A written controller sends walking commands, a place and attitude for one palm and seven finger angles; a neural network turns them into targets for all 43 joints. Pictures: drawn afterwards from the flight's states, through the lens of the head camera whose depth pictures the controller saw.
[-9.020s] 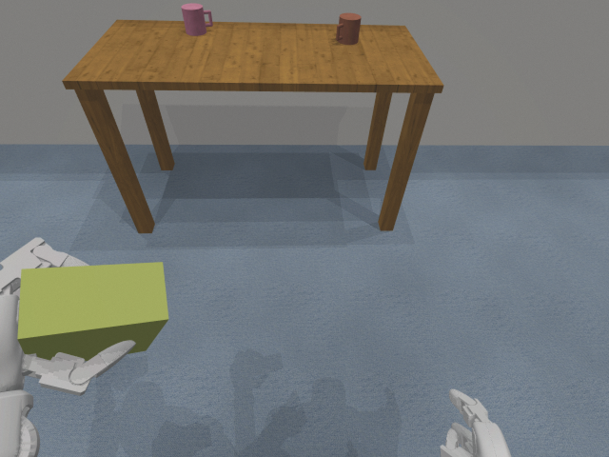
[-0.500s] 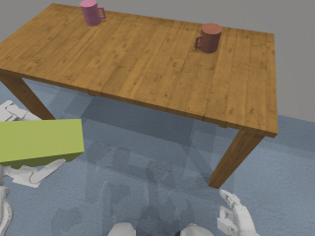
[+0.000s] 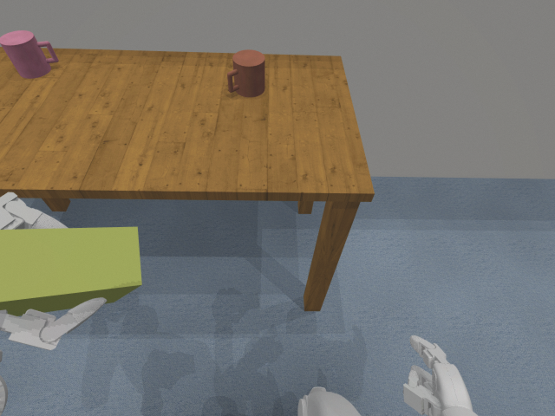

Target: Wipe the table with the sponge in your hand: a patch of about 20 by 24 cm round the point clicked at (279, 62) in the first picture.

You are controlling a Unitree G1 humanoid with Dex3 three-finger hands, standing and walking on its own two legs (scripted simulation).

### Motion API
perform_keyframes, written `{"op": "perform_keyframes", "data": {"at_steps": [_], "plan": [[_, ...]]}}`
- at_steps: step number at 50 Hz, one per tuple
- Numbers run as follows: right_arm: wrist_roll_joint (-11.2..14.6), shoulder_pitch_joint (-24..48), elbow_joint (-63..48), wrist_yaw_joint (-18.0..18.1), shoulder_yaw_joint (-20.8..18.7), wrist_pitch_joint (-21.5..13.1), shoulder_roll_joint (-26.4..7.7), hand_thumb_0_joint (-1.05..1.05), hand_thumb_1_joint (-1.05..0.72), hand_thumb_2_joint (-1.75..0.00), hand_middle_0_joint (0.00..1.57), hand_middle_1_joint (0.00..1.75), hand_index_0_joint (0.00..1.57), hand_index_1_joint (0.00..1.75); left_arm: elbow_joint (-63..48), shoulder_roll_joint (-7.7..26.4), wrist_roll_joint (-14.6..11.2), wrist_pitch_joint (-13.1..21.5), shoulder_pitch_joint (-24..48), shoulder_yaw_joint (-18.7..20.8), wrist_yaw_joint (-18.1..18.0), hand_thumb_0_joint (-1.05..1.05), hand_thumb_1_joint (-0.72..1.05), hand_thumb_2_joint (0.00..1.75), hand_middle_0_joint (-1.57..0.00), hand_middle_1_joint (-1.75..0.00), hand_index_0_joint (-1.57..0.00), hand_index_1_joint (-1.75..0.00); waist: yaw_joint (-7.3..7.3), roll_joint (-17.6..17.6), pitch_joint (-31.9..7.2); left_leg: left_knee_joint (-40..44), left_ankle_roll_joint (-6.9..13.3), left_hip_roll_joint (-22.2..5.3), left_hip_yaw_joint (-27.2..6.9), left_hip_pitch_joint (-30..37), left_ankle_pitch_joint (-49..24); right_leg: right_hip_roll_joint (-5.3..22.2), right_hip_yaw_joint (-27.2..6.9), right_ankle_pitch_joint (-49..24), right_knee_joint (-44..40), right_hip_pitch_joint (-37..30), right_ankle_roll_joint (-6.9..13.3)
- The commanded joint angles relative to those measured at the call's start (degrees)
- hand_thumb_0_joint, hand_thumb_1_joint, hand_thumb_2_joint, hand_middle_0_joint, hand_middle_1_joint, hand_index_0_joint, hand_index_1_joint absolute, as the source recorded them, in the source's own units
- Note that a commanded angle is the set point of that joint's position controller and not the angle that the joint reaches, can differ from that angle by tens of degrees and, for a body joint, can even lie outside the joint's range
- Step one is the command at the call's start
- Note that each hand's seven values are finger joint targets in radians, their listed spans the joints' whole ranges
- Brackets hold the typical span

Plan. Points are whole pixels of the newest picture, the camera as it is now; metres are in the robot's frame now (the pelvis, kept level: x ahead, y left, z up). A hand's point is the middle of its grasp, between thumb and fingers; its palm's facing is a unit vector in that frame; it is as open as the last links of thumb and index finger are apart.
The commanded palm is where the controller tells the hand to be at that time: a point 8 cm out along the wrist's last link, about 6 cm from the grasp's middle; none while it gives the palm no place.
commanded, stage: turn to face it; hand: left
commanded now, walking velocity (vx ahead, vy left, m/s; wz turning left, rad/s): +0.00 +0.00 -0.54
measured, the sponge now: (85, 272) +0.22 +0.23 +0.15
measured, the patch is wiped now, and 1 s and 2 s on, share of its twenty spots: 0.00 0.00 0.00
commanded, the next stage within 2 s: take the last steps up to it in 0.46 s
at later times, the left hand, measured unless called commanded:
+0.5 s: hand (166, 260) +0.23 +0.14 +0.18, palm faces +0.14 -0.85 -0.50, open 9.7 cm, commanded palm +0.18 +0.20 +0.19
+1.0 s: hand (177, 293) +0.20 +0.12 +0.18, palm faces +0.16 -0.87 -0.47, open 9.7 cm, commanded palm +0.16 +0.18 +0.19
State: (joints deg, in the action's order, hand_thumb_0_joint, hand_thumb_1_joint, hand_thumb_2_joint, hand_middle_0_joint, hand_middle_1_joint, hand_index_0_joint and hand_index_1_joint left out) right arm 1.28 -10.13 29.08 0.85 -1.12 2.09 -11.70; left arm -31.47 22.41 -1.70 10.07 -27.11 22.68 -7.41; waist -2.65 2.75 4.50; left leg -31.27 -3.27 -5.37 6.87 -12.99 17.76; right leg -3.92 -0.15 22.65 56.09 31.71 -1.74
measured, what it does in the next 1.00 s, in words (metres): steps on the spot: right foot, then left foot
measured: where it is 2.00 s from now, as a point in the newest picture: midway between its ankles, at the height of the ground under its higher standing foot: outside the picture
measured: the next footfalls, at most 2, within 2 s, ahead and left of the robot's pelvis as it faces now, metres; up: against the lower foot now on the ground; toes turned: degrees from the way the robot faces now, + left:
right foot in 0.12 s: +0.05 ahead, -0.13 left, +0.00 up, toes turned -10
left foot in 0.48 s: +0.03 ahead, +0.08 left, +0.00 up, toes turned -9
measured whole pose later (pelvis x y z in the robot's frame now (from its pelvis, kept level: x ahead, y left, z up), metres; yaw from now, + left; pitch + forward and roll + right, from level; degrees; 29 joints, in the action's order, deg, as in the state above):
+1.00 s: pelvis -0.06 -0.05 +0.01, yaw -15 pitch +0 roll +1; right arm 0.1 -13.5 35.9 3.1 -1.0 -0.8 -12.7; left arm -29.4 21.7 -0.7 13.0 -31.0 21.0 -9.2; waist 0.8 1.0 2.7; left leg -36.4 -0.3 -2.3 5.6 -18.2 21.1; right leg 3.6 6.3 13.0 28.3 15.7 1.3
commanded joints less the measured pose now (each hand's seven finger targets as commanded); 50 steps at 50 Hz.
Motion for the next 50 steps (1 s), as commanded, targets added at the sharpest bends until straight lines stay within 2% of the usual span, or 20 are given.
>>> {"op": "perform_keyframes", "data": {"at_steps": [1, 5, 6, 7, 8, 11, 18, 21, 22, 24, 26, 29, 31, 34, 36, 37, 38, 39, 43, 50], "plan": [[-0.04, 1.38, -7.27, -0.37, -1.76, -5.84, -7.8, 0.0, -0.9, -0.9, 0.2, 0.3, 0.2, 0.3, -13.58, 6.98, -0.38, 4.01, 6.85, 2.16, -1.08, 0.0, 0.1, 1.3, -1.2, -1.6, -1.2, -1.6, 2.01, -18.64, -3.43, 7.99, 6.89, -15.73, -1.76, 0.26, -22.78, 4.69, 4.94, 3.23, -9.32, -7.0, -1.64], [-0.15, 0.7, -7.01, -0.69, -1.82, -7.55, -8.08, 0.0, -0.9, -0.9, 0.2, 0.3, 0.2, 0.3, -11.04, 8.29, 0.17, 3.68, 9.45, 3.55, -1.34, 0.0, 0.1, 1.3, -1.2, -1.6, -1.2, -1.6, 1.95, -13.57, -6.43, -5.21, 2.77, -12.11, 0.49, -2.1, -18.09, 3.7, 6.69, -10.87, -27.8, -21.95, -0.1], [0.0, 0.57, -6.8, -0.7, -1.5, -7.56, -6.72, 0.0, -0.9, -0.9, 0.2, 0.3, 0.2, 0.3, -10.04, 10.95, 0.47, 4.15, 9.22, 5.76, -1.67, 0.0, 0.1, 1.3, -1.2, -1.6, -1.2, -1.6, 2.05, -3.98, -8.27, -14.98, 0.84, -8.02, 2.6, -5.44, -10.08, 10.04, -1.82, -25.2, -30.57, -25.28, 3.3], [-0.08, 2.41, -7.74, -0.53, -0.83, -7.23, -4.81, 0.0, -0.9, -0.9, 0.2, 0.3, 0.2, 0.3, -8.76, 13.0, 0.02, 4.34, 6.89, 8.48, -2.23, 0.0, 0.1, 1.3, -1.2, -1.6, -1.2, -1.6, 0.98, 10.33, -10.5, -26.39, -1.48, -0.42, 2.07, -16.32, 14.16, 20.11, -19.05, -42.42, -32.65, -29.87, 9.08], [0.32, 4.03, -8.13, -0.17, -1.85, -6.4, -5.51, 0.0, -0.9, -0.9, 0.2, 0.3, 0.2, 0.3, -8.7, 13.36, -1.37, 3.72, 2.85, 9.63, -2.25, 0.0, 0.1, 1.3, -1.2, -1.6, -1.2, -1.6, 0.05, 14.66, -13.29, -35.2, -1.02, 0.53, -5.34, -16.2, 17.66, 22.77, -26.19, -41.43, -35.62, -26.82, 9.88], [-0.72, 5.7, -6.65, -0.61, 0.56, -3.48, -2.98, 0.0, -0.9, -0.9, 0.2, 0.3, 0.2, 0.3, -14.72, 12.06, -2.1, 4.65, -4.45, 11.1, -2.68, 0.0, 0.1, 1.3, -1.2, -1.6, -1.2, -1.6, 1.41, 1.49, -17.08, -36.29, -1.37, -0.01, -8.49, -18.9, 11.9, 20.05, -18.48, -41.78, -31.04, -32.78, 12.14], [-0.86, 5.02, -5.9, 0.77, -0.82, -2.91, -4.73, 0.0, -0.9, -0.9, 0.2, 0.3, 0.2, 0.3, -13.29, 11.27, -1.74, 4.56, -7.53, 11.22, -2.91, 0.0, 0.1, 1.3, -1.2, -1.6, -1.2, -1.6, 1.36, 3.57, -15.64, -12.62, 0.21, 2.91, -4.87, -7.9, 8.33, 17.57, -17.22, -27.69, -35.46, -24.51, 11.86], [-0.48, 3.11, -5.28, 1.06, -1.23, -3.09, -5.7, 0.0, -0.9, -0.9, 0.2, 0.3, 0.2, 0.3, -13.18, 10.89, -1.26, 4.26, -6.56, 10.0, -2.77, 0.0, 0.1, 1.3, -1.2, -1.6, -1.2, -1.6, 2.51, 1.39, -16.12, 1.69, 1.23, 2.66, -4.44, 0.82, 1.0, 16.09, -16.2, -20.53, -34.11, -20.63, 8.83], [-0.41, 2.61, -5.39, 1.31, -1.84, -3.22, -6.43, 0.0, -0.9, -0.9, 0.2, 0.3, 0.2, 0.3, -13.84, 10.46, -1.08, 4.22, -5.3, 8.84, -2.58, 0.0, 0.1, 1.3, -1.2, -1.6, -1.2, -1.6, 2.79, -0.34, -15.31, 6.01, 2.06, 1.07, -5.01, 4.73, -1.48, 14.5, -15.73, -15.81, -33.18, -17.12, 7.21], [-0.21, 3.67, -6.67, 2.16, -2.81, -3.71, -8.74, 0.0, -0.9, -0.9, 0.2, 0.3, 0.2, 0.3, -15.19, 9.83, -0.52, 4.6, -3.06, 7.58, -2.17, 0.0, 0.1, 1.3, -1.2, -1.6, -1.2, -1.6, 2.06, -12.22, -10.91, 12.09, 7.18, -11.23, -16.35, 7.66, -7.38, 5.34, -8.49, -4.54, -23.67, -7.11, 2.66], [-1.12, 3.9, -6.07, 2.5, -1.75, -5.01, -6.65, 0.0, -0.9, -0.9, 0.2, 0.3, 0.2, 0.3, -12.94, 10.25, 0.07, 4.75, -2.32, 7.64, -2.24, 0.0, 0.1, 1.3, -1.2, -1.6, -1.2, -1.6, 1.98, -20.9, -8.2, 16.38, 12.67, -19.51, -21.55, -1.57, -13.87, 3.0, -0.84, 6.03, -0.64, -5.79, 0.33], [-0.23, 2.41, -4.51, 1.81, -2.18, -7.1, -7.08, 0.0, -0.9, -0.9, 0.2, 0.3, 0.2, 0.3, -13.92, 8.0, 0.61, 4.42, 3.65, 3.31, -1.54, 0.0, 0.1, 1.3, -1.2, -1.6, -1.2, -1.6, 1.88, -15.85, -7.23, 9.56, 9.88, -13.46, -7.95, 0.88, -23.92, 4.45, 2.68, 3.01, -4.86, -6.33, -0.17], [-0.22, 1.22, -4.11, 1.72, -2.08, -8.35, -7.68, 0.0, -0.9, -0.9, 0.2, 0.3, 0.2, 0.3, -11.9, 5.62, 0.66, 3.96, 2.68, 0.76, -2.1, 0.0, 0.1, 1.3, -1.2, -1.6, -1.2, -1.6, 3.12, -18.61, -7.7, 7.99, 8.39, -10.43, -6.57, 0.41, -22.68, 3.68, 5.82, 2.12, -14.53, -11.55, -0.11], [-0.52, 2.42, -3.36, 2.22, -1.47, -8.46, -7.67, 0.0, -0.9, -0.9, 0.2, 0.3, 0.2, 0.3, -9.36, 8.45, 1.35, 3.85, 4.15, 2.87, -2.89, 0.0, 0.1, 1.3, -1.2, -1.6, -1.2, -1.6, 3.01, -14.42, -7.21, 3.77, 5.94, -6.78, -4.61, -6.42, -6.45, 4.85, 6.98, -7.26, -30.45, -23.65, 0.56], [-0.87, 2.37, -3.36, 2.49, -0.87, -7.89, -5.71, 0.0, -0.9, -0.9, 0.2, 0.3, 0.2, 0.3, -8.52, 11.02, 1.05, 4.57, 6.46, 5.19, -3.35, 0.0, 0.1, 1.3, -1.2, -1.6, -1.2, -1.6, 4.13, 0.24, -7.45, -6.95, 2.87, 0.58, -0.9, -13.2, 6.95, 17.69, -10.95, -12.39, -35.92, -24.59, 6.34], [-0.82, 2.12, -2.91, 2.33, -1.16, -7.6, -5.52, 0.0, -0.9, -0.9, 0.2, 0.3, 0.2, 0.3, -6.84, 10.5, 0.37, 3.82, 5.49, 5.63, -3.06, 0.0, 0.1, 1.3, -1.2, -1.6, -1.2, -1.6, 2.93, 7.76, -9.11, -14.88, 2.21, 3.35, -1.1, -12.96, 11.39, 22.48, -18.22, -5.01, -40.65, -22.13, 8.8], [-0.67, 4.2, -3.2, 2.31, -1.7, -6.98, -5.98, 0.0, -0.9, -0.9, 0.2, 0.3, 0.2, 0.3, -6.72, 11.3, 0.11, 3.42, 3.89, 6.09, -2.95, 0.0, 0.1, 1.3, -1.2, -1.6, -1.2, -1.6, 1.66, 10.15, -7.58, -23.21, 2.49, 2.71, -4.33, -15.69, 11.91, 25.5, -23.73, 0.33, -43.75, -21.63, 10.82], [-0.63, 5.39, -3.18, 2.1, -1.47, -6.39, -5.97, 0.0, -0.9, -0.9, 0.2, 0.3, 0.2, 0.3, -7.68, 12.12, -0.07, 3.59, 3.43, 7.21, -3.11, 0.0, 0.1, 1.3, -1.2, -1.6, -1.2, -1.6, 1.93, 6.05, -7.03, -28.11, 2.4, 2.05, -6.93, -18.64, 11.12, 27.13, -25.09, 2.3, -44.17, -21.47, 12.73], [-1.28, 4.62, -2.21, 2.05, -0.26, -5.38, -4.35, 0.0, -0.9, -0.9, 0.2, 0.3, 0.2, 0.3, -7.2, 9.44, 0.18, 5.55, -1.98, 6.73, -2.68, 0.0, 0.1, 1.3, -1.2, -1.6, -1.2, -1.6, 2.51, 4.52, -8.74, -18.23, 2.26, 0.96, -5.38, -14.37, 5.12, 22.96, -8.79, -16.68, -40.0, -23.38, 10.62], [-1.52, 1.96, -2.56, 2.95, -1.82, -6.79, -4.96, 0.0, -0.9, -0.9, 0.2, 0.3, 0.2, 0.3, -8.57, 7.91, 0.59, 5.86, 1.3, 4.06, -3.36, 0.0, 0.1, 1.3, -1.2, -1.6, -1.2, -1.6, 2.88, 3.46, -10.25, 5.3, 3.81, 4.06, 0.18, 1.25, 0.85, 19.45, -6.44, -3.09, -35.6, -19.77, 7.05]]}}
